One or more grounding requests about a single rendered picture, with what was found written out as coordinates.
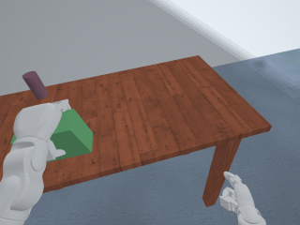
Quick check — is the table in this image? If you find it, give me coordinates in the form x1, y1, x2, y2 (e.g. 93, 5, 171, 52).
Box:
0, 55, 272, 207

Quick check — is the robot left hand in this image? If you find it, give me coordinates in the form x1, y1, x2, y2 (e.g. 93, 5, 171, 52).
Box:
13, 99, 71, 161

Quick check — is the right robot forearm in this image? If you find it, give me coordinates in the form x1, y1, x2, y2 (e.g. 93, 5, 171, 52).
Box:
237, 204, 266, 225

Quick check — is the sponge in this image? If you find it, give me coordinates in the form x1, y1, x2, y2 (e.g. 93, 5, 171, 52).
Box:
10, 109, 93, 162

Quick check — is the left robot forearm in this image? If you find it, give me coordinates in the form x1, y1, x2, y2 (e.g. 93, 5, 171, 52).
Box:
0, 137, 50, 225

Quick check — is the robot right hand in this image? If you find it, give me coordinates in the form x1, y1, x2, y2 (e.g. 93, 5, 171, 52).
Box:
219, 172, 255, 214

